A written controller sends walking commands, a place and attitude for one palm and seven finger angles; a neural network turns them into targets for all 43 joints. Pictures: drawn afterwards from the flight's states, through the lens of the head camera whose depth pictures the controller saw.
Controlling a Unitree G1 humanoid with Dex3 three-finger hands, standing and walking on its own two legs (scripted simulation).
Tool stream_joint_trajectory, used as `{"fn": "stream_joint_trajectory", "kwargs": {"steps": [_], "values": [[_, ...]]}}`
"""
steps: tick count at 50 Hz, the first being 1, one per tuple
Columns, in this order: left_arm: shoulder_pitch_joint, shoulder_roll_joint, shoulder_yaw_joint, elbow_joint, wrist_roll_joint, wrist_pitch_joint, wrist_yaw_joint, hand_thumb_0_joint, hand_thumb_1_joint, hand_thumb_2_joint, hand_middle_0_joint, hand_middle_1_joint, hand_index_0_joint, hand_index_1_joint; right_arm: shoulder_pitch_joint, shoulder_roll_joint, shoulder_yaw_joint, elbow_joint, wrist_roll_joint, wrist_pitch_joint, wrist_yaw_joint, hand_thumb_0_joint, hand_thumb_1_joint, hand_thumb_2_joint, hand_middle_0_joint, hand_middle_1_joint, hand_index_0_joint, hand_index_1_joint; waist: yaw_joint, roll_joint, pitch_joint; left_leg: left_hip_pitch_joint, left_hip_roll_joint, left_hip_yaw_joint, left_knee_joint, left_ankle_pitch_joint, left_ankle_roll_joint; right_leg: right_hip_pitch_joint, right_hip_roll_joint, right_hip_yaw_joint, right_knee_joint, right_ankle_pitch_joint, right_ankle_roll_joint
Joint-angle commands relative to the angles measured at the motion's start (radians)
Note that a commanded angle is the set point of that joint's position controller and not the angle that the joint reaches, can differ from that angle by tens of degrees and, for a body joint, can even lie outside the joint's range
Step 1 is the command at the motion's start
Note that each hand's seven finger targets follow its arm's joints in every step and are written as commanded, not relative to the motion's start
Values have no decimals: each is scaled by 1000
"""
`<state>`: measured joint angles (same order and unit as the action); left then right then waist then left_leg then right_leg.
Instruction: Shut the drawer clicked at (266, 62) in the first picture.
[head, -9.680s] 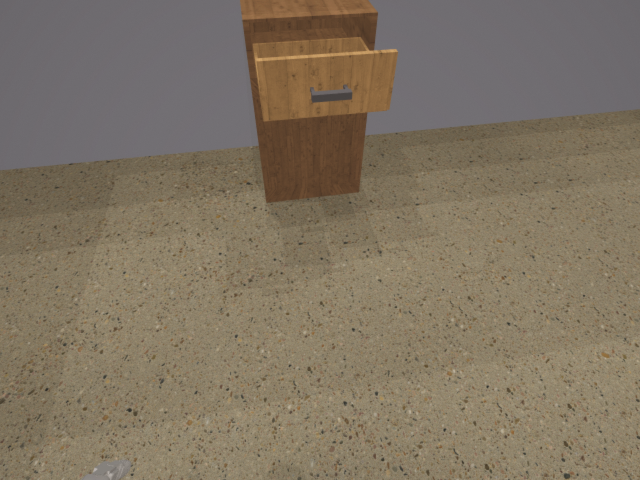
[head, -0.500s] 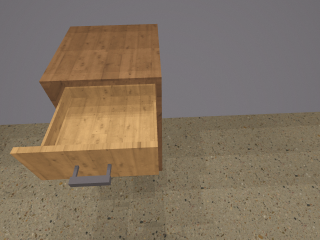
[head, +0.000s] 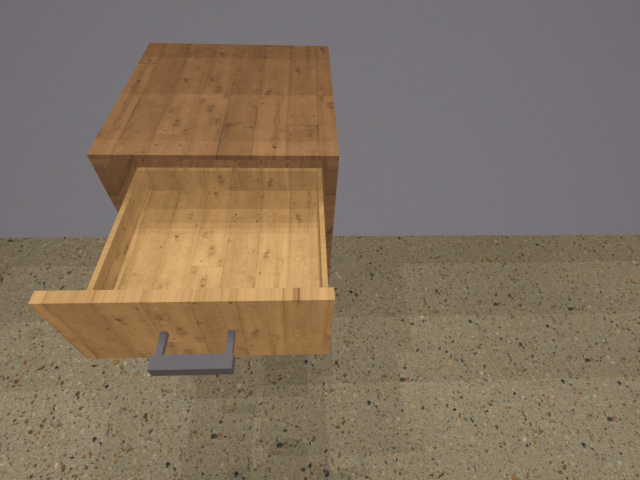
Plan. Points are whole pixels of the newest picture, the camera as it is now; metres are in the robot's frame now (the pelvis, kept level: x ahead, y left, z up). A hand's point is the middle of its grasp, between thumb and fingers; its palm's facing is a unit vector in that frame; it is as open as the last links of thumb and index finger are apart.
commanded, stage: raise the hand and make a fist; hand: left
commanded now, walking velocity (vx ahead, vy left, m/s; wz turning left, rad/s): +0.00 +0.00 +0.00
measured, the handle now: (195, 351) +0.29 +0.21 -0.07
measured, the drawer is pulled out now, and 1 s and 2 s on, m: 0.30 0.29 0.29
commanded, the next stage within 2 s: bring the fist close to the handle in 1.86 s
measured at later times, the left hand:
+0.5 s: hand out of the picture +0.13 +0.15 -0.04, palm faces +0.14 -0.99 -0.07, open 5.3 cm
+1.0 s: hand out of the picture +0.13 +0.14 -0.01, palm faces +0.11 -0.99 -0.03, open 3.2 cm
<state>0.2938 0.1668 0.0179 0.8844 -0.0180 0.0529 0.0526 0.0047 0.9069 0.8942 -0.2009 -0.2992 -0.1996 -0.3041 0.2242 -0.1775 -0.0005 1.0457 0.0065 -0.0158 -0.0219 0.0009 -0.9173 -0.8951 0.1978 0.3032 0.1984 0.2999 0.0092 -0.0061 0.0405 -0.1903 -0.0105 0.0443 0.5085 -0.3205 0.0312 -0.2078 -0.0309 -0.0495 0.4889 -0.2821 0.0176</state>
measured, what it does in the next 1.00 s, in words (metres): lowers itself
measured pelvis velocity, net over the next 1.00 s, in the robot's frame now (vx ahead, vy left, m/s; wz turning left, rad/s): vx -0.03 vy -0.03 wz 0.03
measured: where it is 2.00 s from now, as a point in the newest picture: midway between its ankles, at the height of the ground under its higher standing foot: outside the picture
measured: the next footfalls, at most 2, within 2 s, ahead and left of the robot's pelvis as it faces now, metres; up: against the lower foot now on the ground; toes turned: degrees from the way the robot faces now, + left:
none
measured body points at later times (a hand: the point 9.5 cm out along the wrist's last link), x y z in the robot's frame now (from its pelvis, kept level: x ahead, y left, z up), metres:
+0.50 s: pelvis -0.07 -0.04 -0.10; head +0.00 -0.04 +0.34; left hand +0.12 +0.20 -0.03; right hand +0.18 -0.24 -0.16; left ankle -0.03 +0.09 -0.74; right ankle -0.02 -0.13 -0.74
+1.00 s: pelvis -0.03 -0.03 -0.07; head +0.02 -0.03 +0.37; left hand +0.11 +0.19 +0.00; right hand +0.17 -0.27 -0.14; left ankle -0.03 +0.09 -0.74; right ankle -0.02 -0.13 -0.74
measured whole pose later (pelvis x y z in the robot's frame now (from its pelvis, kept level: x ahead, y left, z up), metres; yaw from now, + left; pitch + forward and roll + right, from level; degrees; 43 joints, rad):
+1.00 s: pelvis -0.03 -0.03 -0.07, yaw +2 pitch +13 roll -1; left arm 0.69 0.15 0.05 -0.23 -0.22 -0.46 -0.15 0.02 0.90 0.90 -1.07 -1.24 -1.07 -1.25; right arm 0.22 -0.24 -0.05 0.52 0.03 -0.21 -0.05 0.01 -0.91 -0.90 0.20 0.30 0.20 0.30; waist 0.01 0.03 -0.13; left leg -0.80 0.02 -0.01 1.08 -0.52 0.00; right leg -0.79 -0.02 -0.10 1.05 -0.49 -0.03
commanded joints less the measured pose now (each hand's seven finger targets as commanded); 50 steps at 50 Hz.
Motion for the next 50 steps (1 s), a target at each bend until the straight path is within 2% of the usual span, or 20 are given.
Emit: {"fn": "stream_joint_trajectory", "kwargs": {"steps": [1,2,3,4,5,6,8,9,10,13,16,19,21,24,26,29,33,37,41,50], "values": [[-58,160,78,-992,-90,-188,97,0,900,900,-260,-365,-260,-365,-50,-174,-32,-270,8,-286,-61,0,-900,-900,200,300,200,300,-20,277,-373,232,84,-86,-81,785,-81,-67,22,-36,139,77,-57],[196,-86,-73,-813,-98,-99,82,0,900,900,-280,-387,-280,-387,5,-132,-31,-255,26,-282,-41,0,-900,-900,200,300,200,300,-47,177,-244,166,89,-97,-83,719,-70,-170,18,-40,131,5,-37],[15,-90,-84,-990,-118,-131,65,0,900,900,-300,-408,-300,-408,-25,-167,-43,-342,17,-294,-23,0,-900,-900,200,300,200,300,-57,125,-104,57,86,-126,-55,660,-70,-202,7,-45,130,25,-35],[48,-46,-34,-985,-112,-179,48,0,900,900,-320,-430,-320,-430,-25,-177,-66,-366,2,-304,-20,0,-900,-900,200,300,200,300,-54,40,-98,-1,78,-124,0,555,-62,-234,15,-60,110,17,-35],[193,-59,-14,-911,-116,-225,23,0,900,900,-340,-452,-340,-452,-48,-177,-76,-394,-5,-308,-15,0,-900,-900,200,300,200,300,-19,-45,-56,-98,64,-117,41,452,-62,-249,24,-75,100,31,-37],[348,-60,21,-845,-123,-268,-6,0,900,900,-360,-473,-360,-473,-64,-179,-83,-431,-5,-303,-5,0,-900,-900,200,300,200,300,16,-101,-82,-163,47,-100,88,421,-59,-226,27,-80,108,113,-44],[496,-127,0,-795,-150,-398,-100,0,900,900,-400,-517,-400,-517,-88,-173,-87,-485,-9,-284,18,0,-900,-900,200,300,200,300,36,-265,-125,-299,34,-78,190,350,-56,-287,39,-100,235,173,-35],[438,-112,4,-824,-158,-457,-126,0,900,900,-420,-538,-420,-538,-100,-183,-88,-512,-9,-285,23,0,-900,-900,200,300,200,300,31,-287,-160,-376,30,-74,234,257,-53,-336,41,-97,298,119,-35],[363,-117,-10,-911,-168,-528,-149,0,900,900,-440,-560,-440,-560,-114,-181,-89,-547,-12,-291,25,0,-900,-900,200,300,200,300,27,-234,-194,-415,23,-66,269,170,-49,-385,39,-86,344,49,-37],[214,25,84,-1101,-161,-714,-158,0,900,900,-500,-625,-500,-625,-132,-154,-86,-581,-28,-305,33,0,-900,-900,200,300,200,300,44,142,-303,-451,12,-54,360,34,-55,-526,33,-38,444,-116,-61],[64,125,145,-1229,-119,-856,-126,0,900,900,-560,-690,-560,-690,-123,-148,-81,-586,-37,-297,34,0,-900,-900,200,300,200,300,12,152,-332,-564,15,-83,458,-89,-39,-662,34,-8,528,-218,-66],[60,69,85,-1172,-140,-825,-146,0,900,900,-620,-755,-620,-755,-137,-152,-65,-642,-10,-285,18,0,-900,-900,200,300,200,300,-20,108,-305,-663,5,-73,497,-262,-15,-666,17,62,465,-372,-59],[86,76,71,-1131,-179,-731,-197,0,900,900,-660,-798,-660,-798,-111,-164,-56,-663,11,-278,1,0,-900,-900,200,300,200,300,-33,57,-332,-690,-1,-59,516,-276,-7,-595,9,121,383,-439,-49],[100,100,63,-1177,-235,-563,-274,0,900,900,-720,-863,-720,-863,-88,-176,-46,-710,39,-264,-31,0,-900,-900,200,300,200,300,-29,-13,-386,-694,-9,-44,520,-239,3,-454,-6,179,293,-486,-28],[143,145,131,-1159,-257,-465,-288,0,900,900,-760,-907,-760,-907,-81,-168,-43,-716,49,-252,-49,0,-900,-900,200,300,200,300,-13,-80,-399,-706,-6,-46,525,-199,4,-382,-11,199,262,-487,-19],[181,136,182,-1198,-268,-410,-254,0,900,900,-820,-972,-820,-972,-90,-144,-42,-713,45,-238,-59,0,-900,-900,200,300,200,300,7,-102,-376,-704,-2,-56,514,-117,-1,-345,-19,184,277,-343,-7],[269,111,237,-1154,-257,-442,-185,0,900,900,-900,-1058,-900,-1058,-87,-122,-52,-672,30,-230,-49,0,-900,-900,200,300,200,300,26,-97,-323,-684,4,-66,488,-28,-15,-326,-20,142,328,-100,-4],[374,85,182,-1209,-224,-517,-193,0,900,900,-980,-1145,-980,-1145,-75,-124,-66,-667,19,-241,-30,0,-900,-900,200,300,200,300,27,-18,-370,-610,0,-58,462,70,-11,-311,-13,89,386,106,-9],[387,67,109,-1270,-228,-568,-235,0,900,900,-1060,-1232,-1060,-1232,-71,-138,-72,-664,20,-261,-29,0,-900,-900,200,300,200,300,-6,-8,-345,-559,4,-67,450,98,-4,-355,-1,54,387,123,-14],[442,36,68,-1367,-210,-580,-175,0,900,900,-1240,-1427,-1240,-1427,-66,-142,-72,-707,16,-246,-26,0,-900,-900,200,300,200,300,3,24,-338,-505,6,-75,415,66,-5,-428,27,-20,417,1,-37]]}}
